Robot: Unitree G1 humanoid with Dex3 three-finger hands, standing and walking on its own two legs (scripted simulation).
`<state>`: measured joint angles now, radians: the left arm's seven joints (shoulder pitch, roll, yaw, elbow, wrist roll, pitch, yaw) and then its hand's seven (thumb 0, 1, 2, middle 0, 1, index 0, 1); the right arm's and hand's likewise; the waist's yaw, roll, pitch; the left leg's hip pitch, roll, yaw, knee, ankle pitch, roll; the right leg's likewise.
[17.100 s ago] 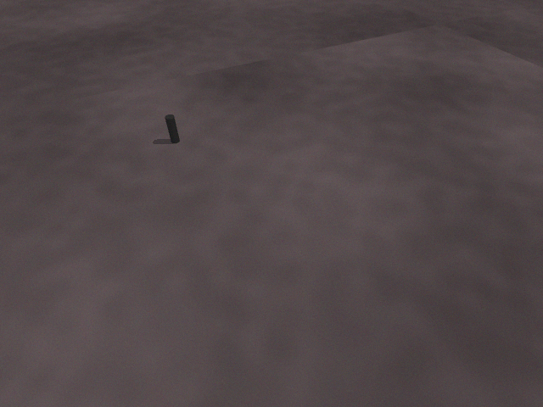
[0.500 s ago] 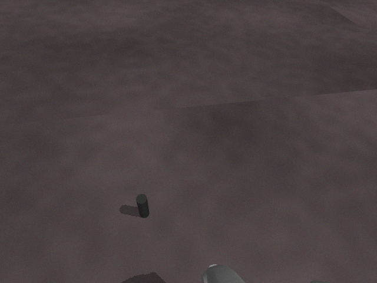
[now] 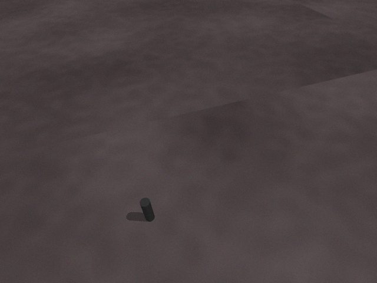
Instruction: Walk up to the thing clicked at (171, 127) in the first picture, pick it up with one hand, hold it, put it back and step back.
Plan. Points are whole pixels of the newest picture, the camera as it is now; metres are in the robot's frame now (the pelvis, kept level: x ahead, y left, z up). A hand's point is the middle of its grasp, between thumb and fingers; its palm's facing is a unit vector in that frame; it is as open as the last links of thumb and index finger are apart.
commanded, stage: walk up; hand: left
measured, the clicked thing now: (147, 210) +0.66 +0.26 -0.69
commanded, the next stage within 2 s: stand in 1.26 s
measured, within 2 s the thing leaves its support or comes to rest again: neither
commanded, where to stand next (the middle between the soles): +0.33 +0.03 m, yaw +3 degrees
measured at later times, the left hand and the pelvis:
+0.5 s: hand out of the picture +0.16 +0.28 -0.17, palm faces -0.02 -0.94 -0.33, open 7.3 cm; pelvis +0.06 +0.02 -0.02, yaw +1 degrees
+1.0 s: hand out of the picture +0.17 +0.26 -0.17, palm faces +0.06 -0.94 -0.34, open 7.4 cm; pelvis +0.07 -0.01 -0.02, yaw +2 degrees
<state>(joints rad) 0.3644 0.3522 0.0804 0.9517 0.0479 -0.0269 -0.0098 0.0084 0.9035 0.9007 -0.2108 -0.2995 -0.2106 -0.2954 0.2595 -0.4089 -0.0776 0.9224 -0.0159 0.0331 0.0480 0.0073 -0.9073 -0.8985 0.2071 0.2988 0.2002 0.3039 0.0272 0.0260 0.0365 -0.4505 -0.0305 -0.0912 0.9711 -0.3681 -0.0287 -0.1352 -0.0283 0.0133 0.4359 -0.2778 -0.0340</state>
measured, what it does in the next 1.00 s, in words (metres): steps on the spot: left foot, then right foot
